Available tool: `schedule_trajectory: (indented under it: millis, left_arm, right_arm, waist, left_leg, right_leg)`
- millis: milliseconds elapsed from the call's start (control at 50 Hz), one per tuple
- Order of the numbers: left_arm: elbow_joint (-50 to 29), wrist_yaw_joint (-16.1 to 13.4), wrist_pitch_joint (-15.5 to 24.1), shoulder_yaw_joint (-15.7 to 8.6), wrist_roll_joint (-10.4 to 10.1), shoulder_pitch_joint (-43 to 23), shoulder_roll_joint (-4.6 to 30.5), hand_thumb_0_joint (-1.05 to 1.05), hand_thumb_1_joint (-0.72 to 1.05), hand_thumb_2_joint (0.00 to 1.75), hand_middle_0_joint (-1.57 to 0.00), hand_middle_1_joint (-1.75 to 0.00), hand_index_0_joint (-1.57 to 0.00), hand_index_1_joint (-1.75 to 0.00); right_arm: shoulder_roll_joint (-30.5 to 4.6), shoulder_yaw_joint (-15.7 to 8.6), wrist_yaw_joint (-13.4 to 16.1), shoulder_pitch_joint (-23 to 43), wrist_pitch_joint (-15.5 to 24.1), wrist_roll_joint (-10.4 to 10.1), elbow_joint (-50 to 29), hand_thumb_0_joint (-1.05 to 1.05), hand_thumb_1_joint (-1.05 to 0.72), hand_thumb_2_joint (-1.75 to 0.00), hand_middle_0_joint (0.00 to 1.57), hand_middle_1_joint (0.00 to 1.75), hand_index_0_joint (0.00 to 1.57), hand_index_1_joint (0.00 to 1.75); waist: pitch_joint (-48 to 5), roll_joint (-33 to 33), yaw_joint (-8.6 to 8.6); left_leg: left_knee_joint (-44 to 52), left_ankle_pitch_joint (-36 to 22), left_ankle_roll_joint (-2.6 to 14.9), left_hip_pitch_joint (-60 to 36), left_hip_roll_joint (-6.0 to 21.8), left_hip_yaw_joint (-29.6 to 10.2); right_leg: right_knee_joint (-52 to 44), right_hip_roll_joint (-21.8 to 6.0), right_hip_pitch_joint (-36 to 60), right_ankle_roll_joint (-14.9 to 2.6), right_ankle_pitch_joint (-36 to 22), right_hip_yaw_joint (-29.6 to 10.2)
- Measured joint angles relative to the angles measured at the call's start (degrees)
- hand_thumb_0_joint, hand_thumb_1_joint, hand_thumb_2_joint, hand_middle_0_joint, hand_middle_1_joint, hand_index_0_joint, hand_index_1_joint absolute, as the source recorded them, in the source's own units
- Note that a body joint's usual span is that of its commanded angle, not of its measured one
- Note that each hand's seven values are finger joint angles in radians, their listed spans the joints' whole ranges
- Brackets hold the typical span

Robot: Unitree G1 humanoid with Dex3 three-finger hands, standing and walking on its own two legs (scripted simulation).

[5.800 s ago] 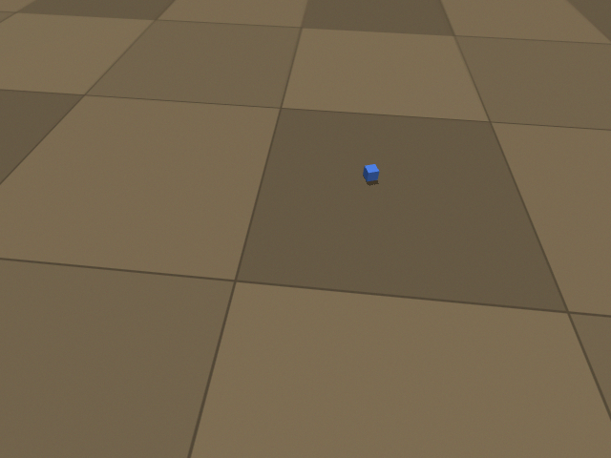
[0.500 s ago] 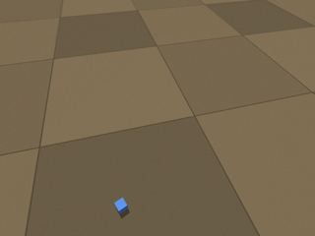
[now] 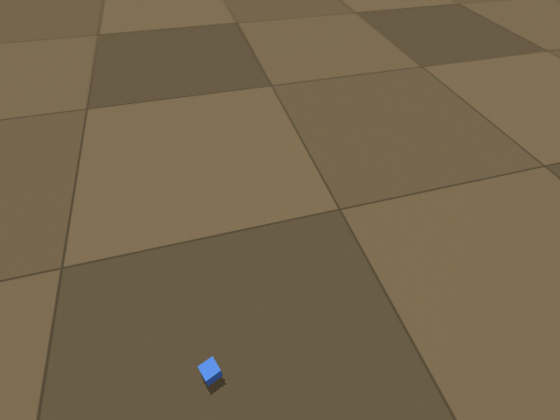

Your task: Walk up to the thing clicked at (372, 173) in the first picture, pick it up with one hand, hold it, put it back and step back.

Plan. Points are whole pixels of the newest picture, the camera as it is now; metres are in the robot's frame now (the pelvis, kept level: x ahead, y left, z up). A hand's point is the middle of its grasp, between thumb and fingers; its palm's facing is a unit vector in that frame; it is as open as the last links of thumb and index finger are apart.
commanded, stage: walk up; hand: left
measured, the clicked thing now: (210, 371) +0.40 +0.24 -0.75
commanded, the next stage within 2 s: stand in 0.04 s
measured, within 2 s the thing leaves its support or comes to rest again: neither
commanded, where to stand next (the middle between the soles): +0.04 -0.01 m, yaw +2 degrees
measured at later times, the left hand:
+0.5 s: hand out of the picture +0.06 +0.25 -0.16, palm faces -0.01 -0.94 -0.34, open 7.4 cm
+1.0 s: hand out of the picture +0.06 +0.25 -0.16, palm faces -0.02 -0.94 -0.34, open 7.4 cm
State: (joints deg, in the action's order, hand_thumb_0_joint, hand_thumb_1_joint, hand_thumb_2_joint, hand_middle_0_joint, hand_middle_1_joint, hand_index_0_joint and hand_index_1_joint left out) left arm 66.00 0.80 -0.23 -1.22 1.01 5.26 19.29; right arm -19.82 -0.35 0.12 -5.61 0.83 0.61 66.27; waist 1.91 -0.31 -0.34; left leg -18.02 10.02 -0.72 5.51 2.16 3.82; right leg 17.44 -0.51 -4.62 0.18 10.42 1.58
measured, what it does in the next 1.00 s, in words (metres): stands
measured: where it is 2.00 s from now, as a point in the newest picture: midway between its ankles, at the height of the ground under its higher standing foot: outside the picture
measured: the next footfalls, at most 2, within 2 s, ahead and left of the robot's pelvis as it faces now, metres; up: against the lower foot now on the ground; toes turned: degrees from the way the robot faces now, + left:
none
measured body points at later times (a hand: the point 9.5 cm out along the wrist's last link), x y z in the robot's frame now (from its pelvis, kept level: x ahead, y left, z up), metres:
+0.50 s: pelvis -0.01 +0.00 +0.00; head -0.01 +0.00 +0.45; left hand +0.06 +0.30 -0.13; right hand +0.07 -0.30 -0.13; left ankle +0.00 +0.12 -0.75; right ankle -0.01 -0.12 -0.75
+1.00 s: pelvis +0.00 +0.00 +0.00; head +0.00 +0.00 +0.45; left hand +0.06 +0.30 -0.13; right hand +0.07 -0.30 -0.14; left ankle +0.00 +0.12 -0.75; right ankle -0.01 -0.12 -0.75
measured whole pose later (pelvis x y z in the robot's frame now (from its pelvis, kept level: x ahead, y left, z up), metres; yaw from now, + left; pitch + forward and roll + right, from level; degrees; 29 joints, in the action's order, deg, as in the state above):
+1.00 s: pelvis +0.00 +0.00 +0.00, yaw +1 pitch -2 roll +0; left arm 65.4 0.5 0.4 0.4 0.8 7.0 20.1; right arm -19.9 0.3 -0.4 -6.3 0.3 0.6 66.3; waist 2.4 0.0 0.0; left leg -17.3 9.0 -0.8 6.2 1.8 3.1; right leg 17.8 -0.9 -5.5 0.1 10.4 2.3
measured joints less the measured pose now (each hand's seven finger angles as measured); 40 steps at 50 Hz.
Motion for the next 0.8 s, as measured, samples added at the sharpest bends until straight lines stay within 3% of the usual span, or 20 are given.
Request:
schedule_trajectory:
  millis: [800]
  left_arm:
    - [-0.4, -0.2, 0.4, 1.5, -0.2, 1.8, 0.9, 0.01, 0.9, 0.9, -0.21, -0.3, -0.2, -0.3]
  right_arm:
    - [0.0, 0.5, -0.6, -0.8, -0.5, 0.0, 0.2, 0.0, -0.91, -0.9, 0.2, 0.3, 0.2, 0.3]
  waist:
    - [0.4, 0.2, 0.35]
  left_leg:
    - [0.8, -1.4, -0.02, 0.9, -0.4, -0.7]
  right_leg:
    - [0.3, -0.4, -1.1, -0.05, -0.5, 0.7]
